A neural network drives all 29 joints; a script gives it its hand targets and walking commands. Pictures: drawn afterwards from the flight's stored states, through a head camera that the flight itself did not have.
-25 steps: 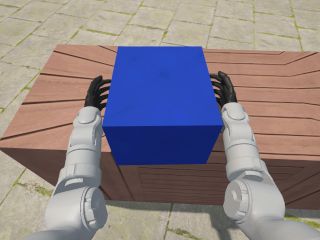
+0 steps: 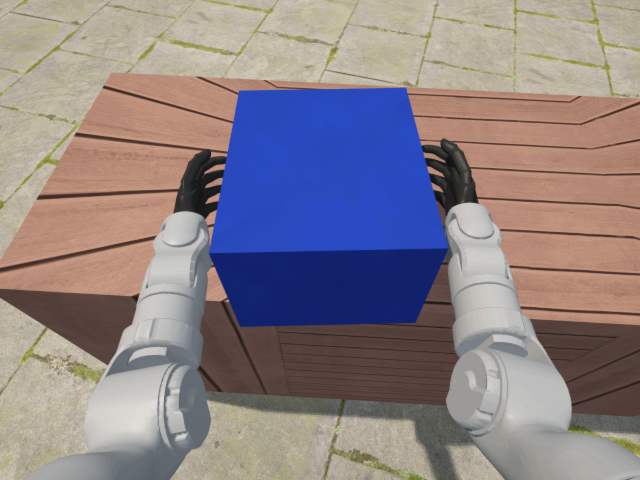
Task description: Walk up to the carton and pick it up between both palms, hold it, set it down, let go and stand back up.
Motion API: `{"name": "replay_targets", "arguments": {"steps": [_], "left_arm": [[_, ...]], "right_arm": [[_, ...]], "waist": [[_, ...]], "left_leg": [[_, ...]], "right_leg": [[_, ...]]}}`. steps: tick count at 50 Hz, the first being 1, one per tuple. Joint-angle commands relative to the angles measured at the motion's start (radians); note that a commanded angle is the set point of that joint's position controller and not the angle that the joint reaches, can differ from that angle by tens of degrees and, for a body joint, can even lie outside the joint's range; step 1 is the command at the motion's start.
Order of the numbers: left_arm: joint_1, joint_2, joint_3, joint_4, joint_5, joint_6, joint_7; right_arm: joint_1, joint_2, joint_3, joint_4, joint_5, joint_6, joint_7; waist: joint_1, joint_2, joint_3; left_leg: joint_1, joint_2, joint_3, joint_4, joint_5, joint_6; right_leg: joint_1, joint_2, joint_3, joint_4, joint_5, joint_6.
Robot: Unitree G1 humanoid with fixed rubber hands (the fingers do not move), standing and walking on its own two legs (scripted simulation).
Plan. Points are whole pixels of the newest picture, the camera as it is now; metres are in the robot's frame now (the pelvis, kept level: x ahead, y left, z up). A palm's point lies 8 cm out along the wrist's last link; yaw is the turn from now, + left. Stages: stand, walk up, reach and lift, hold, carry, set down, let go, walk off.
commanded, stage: set down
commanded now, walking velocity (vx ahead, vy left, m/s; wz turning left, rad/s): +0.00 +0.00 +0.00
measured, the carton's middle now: (325, 204) +0.47 -0.06 +0.03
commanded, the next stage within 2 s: none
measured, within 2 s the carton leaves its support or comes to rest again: rests again in 0.78 s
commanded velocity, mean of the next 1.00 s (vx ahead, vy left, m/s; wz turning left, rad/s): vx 0.00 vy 0.00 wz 0.00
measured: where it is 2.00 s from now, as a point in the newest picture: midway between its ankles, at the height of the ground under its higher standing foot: outside the picture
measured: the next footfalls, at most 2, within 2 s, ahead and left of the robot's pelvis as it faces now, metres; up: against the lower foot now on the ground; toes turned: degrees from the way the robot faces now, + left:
none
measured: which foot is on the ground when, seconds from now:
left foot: down 0.00-1.00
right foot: down 0.00-1.00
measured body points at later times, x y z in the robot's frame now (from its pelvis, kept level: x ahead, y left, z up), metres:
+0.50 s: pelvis +0.00 +0.00 +0.00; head +0.08 -0.02 +0.44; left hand +0.45 +0.12 +0.04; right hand +0.42 -0.22 +0.05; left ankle -0.03 +0.10 -0.75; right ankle -0.05 -0.11 -0.75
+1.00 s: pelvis +0.00 +0.00 +0.00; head +0.10 -0.01 +0.43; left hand +0.46 +0.12 +0.04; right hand +0.43 -0.22 +0.04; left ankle -0.03 +0.10 -0.75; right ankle -0.05 -0.11 -0.75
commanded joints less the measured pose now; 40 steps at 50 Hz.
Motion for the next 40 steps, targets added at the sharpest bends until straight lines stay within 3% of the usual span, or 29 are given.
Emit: {"name": "replay_targets", "arguments": {"steps": [1, 3, 5, 9, 12, 17, 23, 30, 40], "left_arm": [[-0.669, -0.510, -0.307, -0.138, -0.031, -0.090, -0.086], [-0.663, -0.511, -0.303, -0.141, -0.029, -0.099, -0.085], [-0.674, -0.493, -0.292, -0.114, -0.028, -0.112, -0.087], [-0.642, -0.491, -0.267, -0.070, -0.004, -0.125, -0.089], [-0.656, -0.504, -0.292, -0.087, -0.017, -0.142, -0.086], [-0.641, -0.484, -0.258, -0.049, 0.001, -0.161, -0.090], [-0.686, -0.499, -0.290, -0.046, -0.012, -0.201, -0.084], [-0.638, -0.460, -0.251, 0.052, 0.002, -0.225, -0.089], [-0.580, -0.484, -0.284, 0.083, 0.000, -0.237, -0.088]], "right_arm": [[-0.569, 0.521, 0.281, -0.096, 0.010, -0.064, 0.092], [-0.542, 0.514, 0.259, -0.063, 0.005, -0.067, 0.096], [-0.545, 0.525, 0.267, -0.056, -0.005, -0.073, 0.093], [-0.527, 0.530, 0.268, -0.047, 0.001, -0.080, 0.093], [-0.539, 0.533, 0.260, -0.057, -0.001, -0.091, 0.094], [-0.510, 0.526, 0.249, -0.034, -0.022, -0.102, 0.089], [-0.536, 0.540, 0.248, -0.035, -0.031, -0.135, 0.088], [-0.507, 0.523, 0.226, -0.001, -0.039, -0.147, 0.083], [-0.467, 0.478, 0.203, 0.022, -0.056, -0.162, 0.091]], "waist": [[-0.021, -0.023, -0.712], [-0.034, -0.012, -0.689], [-0.024, -0.038, -0.691], [0.000, -0.029, -0.662], [-0.014, -0.025, -0.678], [-0.001, -0.053, -0.655], [-0.012, -0.029, -0.730], [0.010, -0.039, -0.653], [-0.018, -0.014, -0.654]], "left_leg": [[0.267, 0.020, 0.008, 0.062, 0.430, 0.001], [0.266, 0.021, 0.011, 0.064, 0.425, -0.008], [0.235, 0.018, 0.015, 0.048, 0.404, 0.003], [0.212, 0.017, 0.015, 0.047, 0.393, 0.005], [0.209, 0.017, 0.015, 0.044, 0.385, 0.001], [0.170, 0.017, 0.013, 0.034, 0.353, 0.011], [0.195, 0.022, 0.019, 0.047, 0.361, 0.008], [0.129, 0.023, 0.021, 0.047, 0.306, 0.016], [0.219, 0.035, 0.016, 0.098, 0.369, -0.017]], "right_leg": [[0.406, 0.013, 0.002, 0.072, 0.581, 0.032], [0.392, 0.015, 0.002, 0.068, 0.573, 0.025], [0.405, 0.014, 0.000, 0.075, 0.585, 0.034], [0.432, 0.009, 0.010, 0.082, 0.592, 0.031], [0.415, 0.009, 0.010, 0.081, 0.577, 0.030], [0.415, 0.005, 0.015, 0.086, 0.558, 0.033], [0.377, 0.005, 0.010, 0.094, 0.545, 0.032], [0.357, -0.006, 0.023, 0.091, 0.498, 0.033], [0.215, 0.009, 0.004, 0.042, 0.414, 0.014]]}}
